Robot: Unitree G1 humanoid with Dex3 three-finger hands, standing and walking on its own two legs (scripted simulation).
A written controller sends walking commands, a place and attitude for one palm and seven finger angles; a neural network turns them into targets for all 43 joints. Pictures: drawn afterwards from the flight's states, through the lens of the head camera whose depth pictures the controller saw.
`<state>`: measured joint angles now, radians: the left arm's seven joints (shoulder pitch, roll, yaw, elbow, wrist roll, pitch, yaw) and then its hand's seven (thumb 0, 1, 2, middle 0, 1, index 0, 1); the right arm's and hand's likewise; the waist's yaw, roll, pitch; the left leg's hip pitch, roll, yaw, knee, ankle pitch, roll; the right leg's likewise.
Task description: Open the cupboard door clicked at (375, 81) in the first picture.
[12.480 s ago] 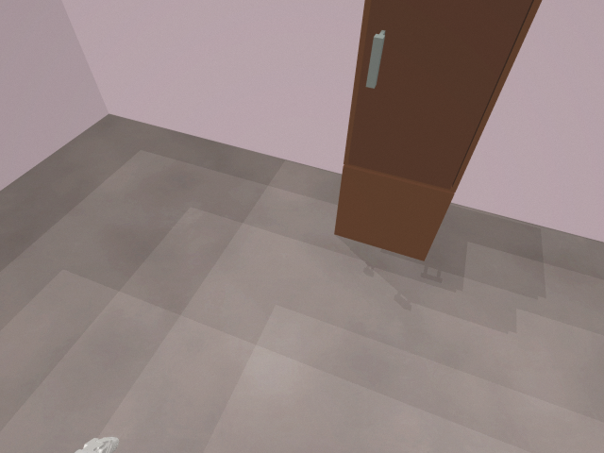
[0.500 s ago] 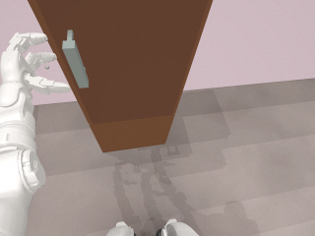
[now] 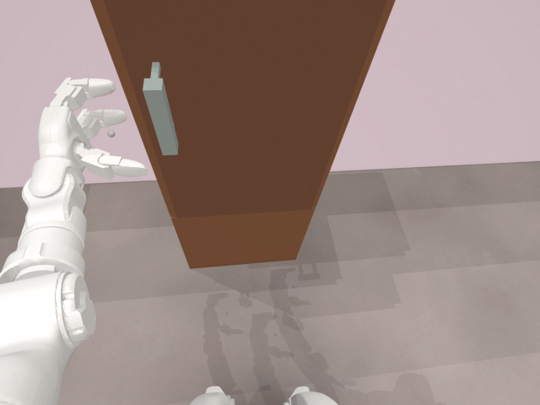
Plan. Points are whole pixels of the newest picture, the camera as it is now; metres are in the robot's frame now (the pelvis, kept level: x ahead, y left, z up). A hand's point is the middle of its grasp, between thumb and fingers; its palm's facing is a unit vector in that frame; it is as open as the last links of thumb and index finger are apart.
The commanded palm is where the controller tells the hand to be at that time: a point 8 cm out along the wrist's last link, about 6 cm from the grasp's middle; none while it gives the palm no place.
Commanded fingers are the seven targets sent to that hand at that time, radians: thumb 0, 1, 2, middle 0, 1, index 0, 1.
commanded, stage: move the hooked fingers beside the handle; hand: left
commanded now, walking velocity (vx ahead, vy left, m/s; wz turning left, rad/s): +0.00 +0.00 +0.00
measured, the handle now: (163, 110) +0.54 +0.15 +0.09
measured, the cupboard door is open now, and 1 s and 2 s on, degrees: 0 0 0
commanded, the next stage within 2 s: slide the fingers in behind the handle in 0.16 s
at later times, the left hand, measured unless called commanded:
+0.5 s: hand (122, 129) +0.49 +0.20 +0.10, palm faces +0.07 -1.00 +0.01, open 14.0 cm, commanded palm +0.46 +0.24 +0.09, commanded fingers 0.00 -0.50 0.30 -0.30 -1.20 -0.30 -1.20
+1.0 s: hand (137, 130) +0.49 +0.18 +0.10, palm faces +0.13 -0.99 -0.01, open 14.1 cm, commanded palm +0.47 +0.20 +0.09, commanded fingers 0.00 -0.50 0.30 -0.30 -1.20 -0.30 -1.20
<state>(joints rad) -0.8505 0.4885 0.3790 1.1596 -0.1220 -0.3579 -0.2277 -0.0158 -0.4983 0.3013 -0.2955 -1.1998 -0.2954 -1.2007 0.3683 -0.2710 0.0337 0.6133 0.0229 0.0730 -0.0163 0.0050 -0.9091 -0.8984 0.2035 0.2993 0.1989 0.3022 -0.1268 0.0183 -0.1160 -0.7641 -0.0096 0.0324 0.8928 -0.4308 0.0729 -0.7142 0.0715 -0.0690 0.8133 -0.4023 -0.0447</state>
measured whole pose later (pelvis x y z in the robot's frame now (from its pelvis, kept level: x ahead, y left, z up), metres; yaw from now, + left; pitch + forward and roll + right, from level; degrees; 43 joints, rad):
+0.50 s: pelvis -0.01 +0.00 +0.00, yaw -1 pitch +18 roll -3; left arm -0.87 0.49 0.38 1.17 -0.12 -0.37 -0.20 -0.02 -0.50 0.30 -0.29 -1.20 -0.29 -1.20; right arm 0.45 -0.27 0.03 0.65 0.01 0.08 -0.01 0.01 -0.91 -0.90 0.20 0.30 0.20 0.30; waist -0.15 0.03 -0.11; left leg -0.79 -0.01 0.04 0.90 -0.43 0.08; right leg -0.74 0.07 -0.06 0.82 -0.39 -0.04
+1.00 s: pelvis -0.01 -0.01 -0.01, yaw +1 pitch +18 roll -3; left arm -0.94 0.41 0.29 1.20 -0.11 -0.40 -0.07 -0.02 -0.50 0.30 -0.30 -1.22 -0.27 -1.23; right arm 0.40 -0.27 0.02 0.67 0.00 0.04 0.02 0.01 -0.91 -0.90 0.20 0.30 0.20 0.30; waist -0.13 0.03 -0.11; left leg -0.82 -0.02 0.01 0.93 -0.43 0.07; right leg -0.77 0.06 -0.09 0.86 -0.41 -0.05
